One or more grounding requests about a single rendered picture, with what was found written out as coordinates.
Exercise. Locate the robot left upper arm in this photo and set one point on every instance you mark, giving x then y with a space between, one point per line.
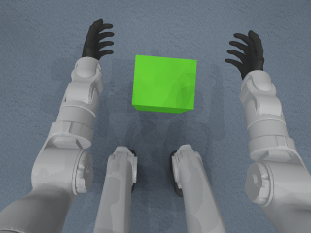
59 176

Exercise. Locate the robot left hand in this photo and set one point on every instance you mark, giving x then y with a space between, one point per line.
92 45

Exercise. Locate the carton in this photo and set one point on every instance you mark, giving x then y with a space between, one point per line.
163 84

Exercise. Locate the robot right upper arm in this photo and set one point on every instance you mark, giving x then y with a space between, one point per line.
283 192

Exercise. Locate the robot left thigh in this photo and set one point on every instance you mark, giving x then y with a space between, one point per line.
114 212

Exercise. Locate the robot right foot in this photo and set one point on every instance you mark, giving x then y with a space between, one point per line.
178 190

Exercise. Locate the robot right forearm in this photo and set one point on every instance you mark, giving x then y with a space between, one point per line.
265 122

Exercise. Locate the robot right hand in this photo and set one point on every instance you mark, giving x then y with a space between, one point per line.
252 58

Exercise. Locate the robot left forearm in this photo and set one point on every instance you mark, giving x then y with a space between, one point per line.
74 123

